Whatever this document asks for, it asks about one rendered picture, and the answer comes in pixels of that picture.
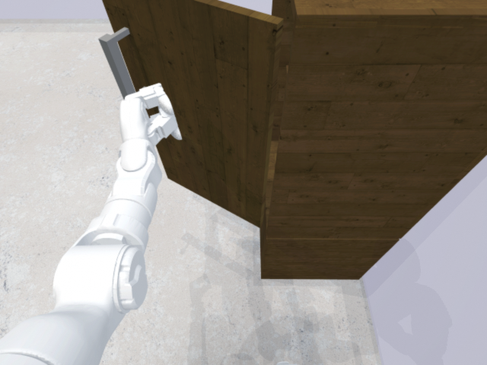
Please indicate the left robot hand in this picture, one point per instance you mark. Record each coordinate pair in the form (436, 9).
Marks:
(134, 121)

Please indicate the robot left forearm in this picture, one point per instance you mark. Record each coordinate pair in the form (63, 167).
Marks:
(129, 209)

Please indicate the handle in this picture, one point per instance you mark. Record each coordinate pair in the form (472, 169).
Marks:
(115, 59)

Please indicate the cupboard door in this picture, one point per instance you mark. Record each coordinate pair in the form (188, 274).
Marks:
(218, 64)

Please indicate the left robot upper arm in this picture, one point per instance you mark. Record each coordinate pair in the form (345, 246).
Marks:
(96, 286)

